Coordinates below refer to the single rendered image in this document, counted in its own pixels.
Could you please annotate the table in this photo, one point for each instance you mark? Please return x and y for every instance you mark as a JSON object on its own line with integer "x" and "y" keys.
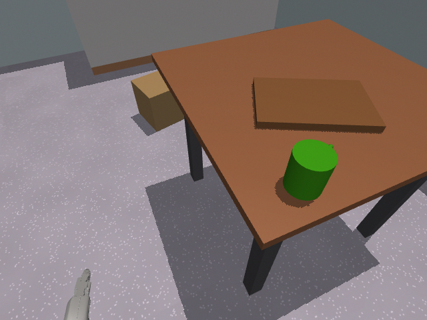
{"x": 212, "y": 83}

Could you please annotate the left robot hand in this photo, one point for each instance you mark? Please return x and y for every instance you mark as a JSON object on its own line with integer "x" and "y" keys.
{"x": 78, "y": 306}

